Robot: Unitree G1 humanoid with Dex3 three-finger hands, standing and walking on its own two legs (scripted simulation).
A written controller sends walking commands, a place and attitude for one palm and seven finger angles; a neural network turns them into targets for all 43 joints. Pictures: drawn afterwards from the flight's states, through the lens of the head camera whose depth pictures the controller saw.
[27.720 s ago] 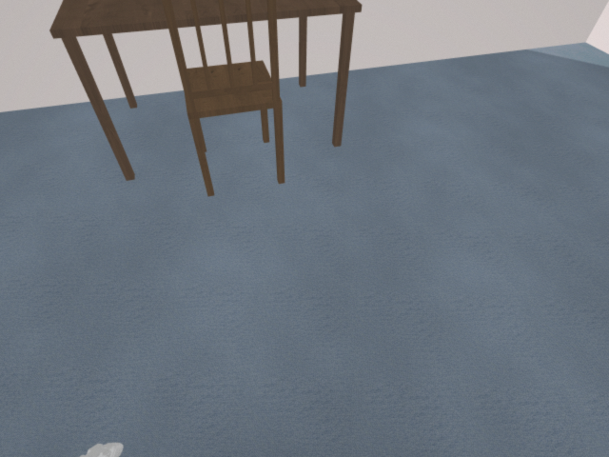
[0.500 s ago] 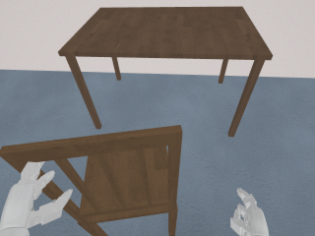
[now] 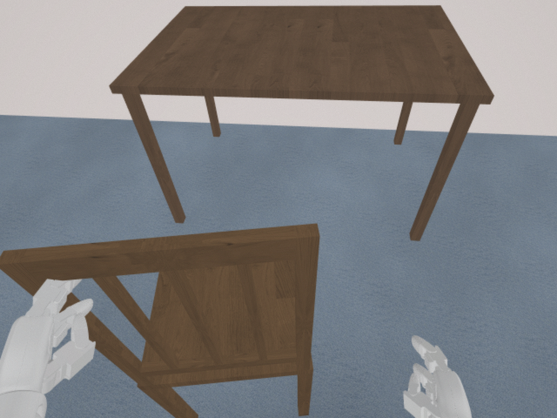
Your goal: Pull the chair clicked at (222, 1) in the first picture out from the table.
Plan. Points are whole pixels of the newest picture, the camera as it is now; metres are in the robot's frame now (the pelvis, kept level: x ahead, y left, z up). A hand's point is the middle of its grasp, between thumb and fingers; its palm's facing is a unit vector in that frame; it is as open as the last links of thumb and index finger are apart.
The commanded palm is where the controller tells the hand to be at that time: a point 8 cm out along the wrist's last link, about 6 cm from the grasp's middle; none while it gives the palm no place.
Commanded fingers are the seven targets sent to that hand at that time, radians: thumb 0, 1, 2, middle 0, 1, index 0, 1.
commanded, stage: step back with the hand held close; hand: left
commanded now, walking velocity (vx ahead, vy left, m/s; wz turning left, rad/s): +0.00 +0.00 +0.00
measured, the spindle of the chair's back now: (200, 323) +0.26 +0.18 -0.05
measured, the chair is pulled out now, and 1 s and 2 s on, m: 0.56 0.57 0.57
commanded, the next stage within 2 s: stop stepping back and stand still in 1.24 s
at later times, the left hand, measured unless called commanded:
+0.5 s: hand (64, 378) +0.13 +0.26 +0.09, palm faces +0.10 -0.82 -0.56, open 7.0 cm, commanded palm +0.08 +0.31 +0.18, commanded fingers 0.00 0.90 0.90 -0.20 -0.30 -0.20 -0.30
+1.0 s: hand out of the picture +0.06 +0.30 +0.16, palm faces +0.43 -0.78 -0.46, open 7.4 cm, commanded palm -0.01 +0.35 +0.18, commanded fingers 0.00 0.90 0.90 -0.20 -0.30 -0.20 -0.30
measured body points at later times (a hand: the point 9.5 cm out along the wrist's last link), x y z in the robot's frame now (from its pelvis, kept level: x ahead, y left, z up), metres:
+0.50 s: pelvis -0.06 +0.01 +0.00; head +0.01 +0.02 +0.44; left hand +0.12 +0.30 +0.12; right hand +0.13 -0.23 -0.08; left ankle -0.02 +0.16 -0.73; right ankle -0.05 -0.12 -0.73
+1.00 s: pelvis -0.14 +0.04 -0.01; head -0.14 +0.06 +0.44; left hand +0.03 +0.34 +0.19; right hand +0.02 -0.19 -0.08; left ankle -0.02 +0.16 -0.73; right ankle -0.14 -0.11 -0.72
